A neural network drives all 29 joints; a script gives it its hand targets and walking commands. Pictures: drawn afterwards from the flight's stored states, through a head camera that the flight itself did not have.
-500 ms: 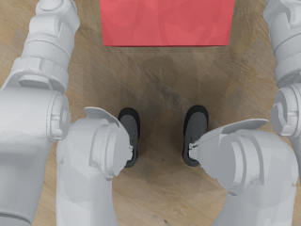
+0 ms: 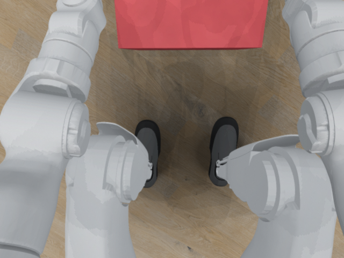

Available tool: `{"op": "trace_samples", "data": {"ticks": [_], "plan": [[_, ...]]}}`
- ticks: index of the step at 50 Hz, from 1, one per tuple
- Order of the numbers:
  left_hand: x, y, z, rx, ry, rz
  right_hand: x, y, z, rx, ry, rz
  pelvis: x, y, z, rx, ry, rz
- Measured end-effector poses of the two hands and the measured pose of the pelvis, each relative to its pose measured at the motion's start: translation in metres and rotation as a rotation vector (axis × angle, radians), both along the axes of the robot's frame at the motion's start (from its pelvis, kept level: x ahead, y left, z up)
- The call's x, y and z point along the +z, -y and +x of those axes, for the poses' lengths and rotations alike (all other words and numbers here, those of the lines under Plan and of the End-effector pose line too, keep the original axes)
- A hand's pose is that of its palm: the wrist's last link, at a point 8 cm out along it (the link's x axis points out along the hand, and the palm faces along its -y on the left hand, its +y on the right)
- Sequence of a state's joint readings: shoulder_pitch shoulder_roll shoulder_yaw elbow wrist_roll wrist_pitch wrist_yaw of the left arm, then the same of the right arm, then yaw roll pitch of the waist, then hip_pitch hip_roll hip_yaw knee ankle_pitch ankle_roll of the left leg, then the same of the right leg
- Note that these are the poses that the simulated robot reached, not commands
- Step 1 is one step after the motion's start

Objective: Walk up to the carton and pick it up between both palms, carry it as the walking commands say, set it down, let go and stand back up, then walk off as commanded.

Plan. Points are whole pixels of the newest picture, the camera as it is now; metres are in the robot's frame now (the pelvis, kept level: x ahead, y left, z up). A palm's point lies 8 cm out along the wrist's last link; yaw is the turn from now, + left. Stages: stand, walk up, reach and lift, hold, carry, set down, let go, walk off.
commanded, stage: reach and lift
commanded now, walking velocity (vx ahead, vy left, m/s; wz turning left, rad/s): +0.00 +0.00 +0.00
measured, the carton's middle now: out of the picture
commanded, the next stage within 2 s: none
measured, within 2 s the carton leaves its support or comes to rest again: leaves its support in 0.94 s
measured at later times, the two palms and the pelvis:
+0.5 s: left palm out of the picture +0.54 +0.17 -0.19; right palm out of the picture +0.56 -0.17 -0.19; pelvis +0.00 +0.00 -0.01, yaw +0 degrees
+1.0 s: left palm out of the picture +0.54 +0.16 -0.18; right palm out of the picture +0.56 -0.17 -0.18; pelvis +0.01 +0.00 -0.01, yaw +1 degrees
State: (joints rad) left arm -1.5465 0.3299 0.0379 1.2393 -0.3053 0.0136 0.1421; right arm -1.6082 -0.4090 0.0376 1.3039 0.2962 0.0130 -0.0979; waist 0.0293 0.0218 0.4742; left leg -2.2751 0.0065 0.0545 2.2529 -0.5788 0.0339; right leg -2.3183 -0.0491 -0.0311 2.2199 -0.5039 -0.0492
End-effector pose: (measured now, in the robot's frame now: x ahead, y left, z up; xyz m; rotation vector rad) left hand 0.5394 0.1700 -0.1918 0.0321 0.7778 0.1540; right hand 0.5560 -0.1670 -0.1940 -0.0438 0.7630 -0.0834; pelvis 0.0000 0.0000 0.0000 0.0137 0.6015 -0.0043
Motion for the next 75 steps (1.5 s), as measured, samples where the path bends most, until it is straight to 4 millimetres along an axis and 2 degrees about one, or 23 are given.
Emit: {"op": "trace_samples", "data": {"ticks": [14,31,44,50,63,75], "plan": [[0.000,0.001,0.000,-0.010,0.006,0.015,0.000,-0.003,0.000,0.005,0.007,-0.014,0.004,0.000,-0.003,0.004,0.012,-0.001],[0.001,-0.002,0.006,-0.055,-0.029,-0.015,0.001,-0.001,0.006,0.050,-0.032,0.002,-0.014,0.001,0.002,-0.001,0.050,0.006],[0.004,0.001,0.003,-0.048,-0.043,-0.014,0.004,0.000,0.004,0.042,-0.046,-0.018,-0.012,0.002,0.007,0.004,0.034,0.000],[0.016,0.008,0.001,-0.028,-0.027,-0.009,0.017,0.003,0.000,0.016,-0.034,-0.035,-0.008,0.004,0.007,0.017,0.028,-0.007],[0.069,0.008,0.005,-0.002,0.029,0.000,0.072,0.001,0.005,0.006,0.014,-0.035,0.010,0.007,0.001,0.012,-0.014,0.000],[0.088,0.010,0.003,0.027,0.045,0.008,0.086,-0.003,0.003,-0.043,0.023,-0.069,0.022,0.007,0.005,0.012,-0.073,0.002]]}}
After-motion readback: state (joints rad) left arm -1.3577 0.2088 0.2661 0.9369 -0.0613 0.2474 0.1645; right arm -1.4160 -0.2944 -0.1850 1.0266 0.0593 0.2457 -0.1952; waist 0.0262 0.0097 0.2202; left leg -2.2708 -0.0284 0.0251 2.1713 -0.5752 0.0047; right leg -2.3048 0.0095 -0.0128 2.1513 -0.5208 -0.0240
